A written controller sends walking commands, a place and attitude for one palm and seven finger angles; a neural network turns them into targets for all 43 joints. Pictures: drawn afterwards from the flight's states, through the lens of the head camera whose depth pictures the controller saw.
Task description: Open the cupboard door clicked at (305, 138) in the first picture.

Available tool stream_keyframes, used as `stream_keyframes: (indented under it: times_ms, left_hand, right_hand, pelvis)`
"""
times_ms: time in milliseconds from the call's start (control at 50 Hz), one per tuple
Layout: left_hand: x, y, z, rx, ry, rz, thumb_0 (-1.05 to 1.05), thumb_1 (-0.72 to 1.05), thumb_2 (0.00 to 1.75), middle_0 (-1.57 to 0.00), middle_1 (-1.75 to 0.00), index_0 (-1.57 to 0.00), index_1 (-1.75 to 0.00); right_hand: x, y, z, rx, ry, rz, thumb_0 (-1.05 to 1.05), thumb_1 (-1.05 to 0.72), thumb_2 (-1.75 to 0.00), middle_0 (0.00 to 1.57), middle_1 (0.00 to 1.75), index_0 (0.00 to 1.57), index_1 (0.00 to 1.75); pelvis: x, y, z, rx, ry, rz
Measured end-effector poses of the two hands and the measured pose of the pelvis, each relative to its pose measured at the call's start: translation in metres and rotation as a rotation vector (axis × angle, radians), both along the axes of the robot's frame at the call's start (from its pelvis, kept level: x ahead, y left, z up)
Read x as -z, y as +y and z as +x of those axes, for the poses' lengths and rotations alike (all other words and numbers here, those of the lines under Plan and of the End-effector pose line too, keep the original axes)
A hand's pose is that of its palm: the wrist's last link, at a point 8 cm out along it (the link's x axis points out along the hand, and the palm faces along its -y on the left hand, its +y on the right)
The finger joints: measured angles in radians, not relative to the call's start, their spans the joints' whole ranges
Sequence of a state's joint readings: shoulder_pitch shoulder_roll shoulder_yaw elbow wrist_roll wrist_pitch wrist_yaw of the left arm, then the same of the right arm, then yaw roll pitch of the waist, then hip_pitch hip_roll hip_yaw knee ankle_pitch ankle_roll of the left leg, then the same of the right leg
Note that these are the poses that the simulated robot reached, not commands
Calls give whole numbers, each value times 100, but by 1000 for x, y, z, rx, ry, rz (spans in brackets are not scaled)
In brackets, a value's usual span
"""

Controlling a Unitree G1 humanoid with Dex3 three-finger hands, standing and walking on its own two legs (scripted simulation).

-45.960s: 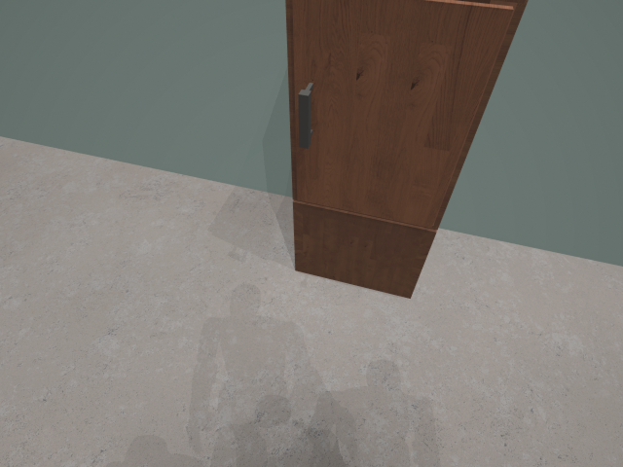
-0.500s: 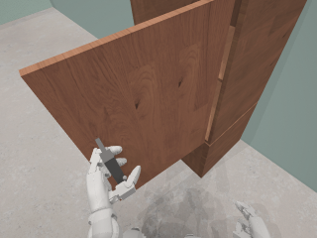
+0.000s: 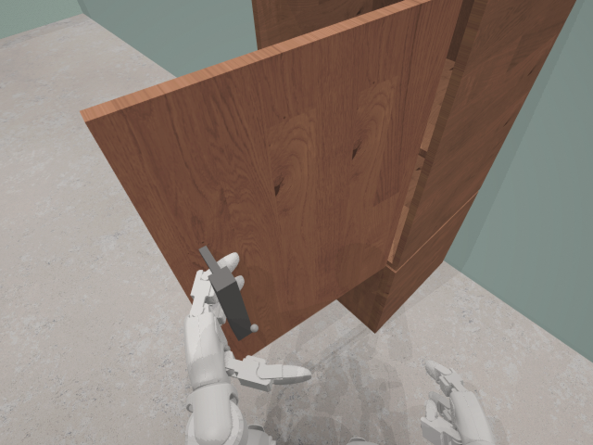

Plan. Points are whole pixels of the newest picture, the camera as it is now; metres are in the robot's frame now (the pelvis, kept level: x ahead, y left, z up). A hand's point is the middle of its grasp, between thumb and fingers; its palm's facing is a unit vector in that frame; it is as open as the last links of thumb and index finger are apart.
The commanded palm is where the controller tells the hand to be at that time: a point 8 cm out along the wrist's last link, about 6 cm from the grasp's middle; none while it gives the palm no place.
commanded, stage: slide the hand sideways off the handle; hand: left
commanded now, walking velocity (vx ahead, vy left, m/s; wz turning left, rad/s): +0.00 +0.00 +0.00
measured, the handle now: (225, 294) +0.30 +0.11 +0.05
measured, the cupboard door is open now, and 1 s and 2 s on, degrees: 81 84 84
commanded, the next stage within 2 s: draw the hand back to the body in 1.30 s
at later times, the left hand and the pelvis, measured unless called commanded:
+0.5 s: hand (238, 364) +0.21 +0.08 +0.06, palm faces -0.12 -0.99 +0.04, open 16.3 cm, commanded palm +0.19 +0.14 +0.06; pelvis +0.00 +0.05 -0.01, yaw -2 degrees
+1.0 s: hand (195, 394) +0.18 +0.12 +0.06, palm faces -0.09 -1.00 +0.00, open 16.2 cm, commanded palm +0.15 +0.19 +0.06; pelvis +0.00 +0.04 -0.02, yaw -2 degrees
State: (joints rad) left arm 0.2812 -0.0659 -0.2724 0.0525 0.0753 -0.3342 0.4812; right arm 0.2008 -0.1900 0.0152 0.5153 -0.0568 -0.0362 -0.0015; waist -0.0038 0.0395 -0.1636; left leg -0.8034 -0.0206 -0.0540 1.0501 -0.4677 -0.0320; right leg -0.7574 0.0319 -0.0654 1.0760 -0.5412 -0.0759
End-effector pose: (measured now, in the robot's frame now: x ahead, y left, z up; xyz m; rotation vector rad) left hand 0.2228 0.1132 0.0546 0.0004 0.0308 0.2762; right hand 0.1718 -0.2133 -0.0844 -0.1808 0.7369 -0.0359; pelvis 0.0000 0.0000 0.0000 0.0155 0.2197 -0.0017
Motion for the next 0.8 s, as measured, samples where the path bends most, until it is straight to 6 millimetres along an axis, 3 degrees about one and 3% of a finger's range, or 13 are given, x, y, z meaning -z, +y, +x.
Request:
stream_keyframes:
  times_ms: [140,240,300,520,800]
  left_hand:
    - [0,6,0,53,2,8,-1,-50,30,-34,-55,-35,-57]
    - [0,17,-8,353,-23,30,-1,-50,30,-26,-44,-23,-44]
    - [-2,19,-14,445,-23,-18,-1,-50,30,-22,-38,-19,-38]
    - [-3,24,-26,393,-33,-35,-1,-50,30,-16,-31,-17,-31]
    - [-6,49,-49,359,-14,-25,-1,-50,30,-16,-30,-18,-31]
  right_hand:
    - [-6,20,4,-22,-23,7,1,-91,-90,20,30,20,30]
    - [-6,25,-1,-14,-33,8,1,-90,-90,20,30,20,30]
    - [-7,26,-6,11,-42,7,1,-91,-90,20,30,20,30]
    - [-7,40,-14,20,-34,4,1,-91,-90,20,30,20,30]
    - [-11,49,1,-11,-78,18,1,-90,-90,20,30,20,30]
  pelvis:
    - [1,13,0,3,-6,-15]
    - [5,23,-3,0,-6,-24]
    - [6,31,-5,6,-11,-31]
    - [13,46,-4,24,5,-35]
    - [16,45,-2,19,10,-40]
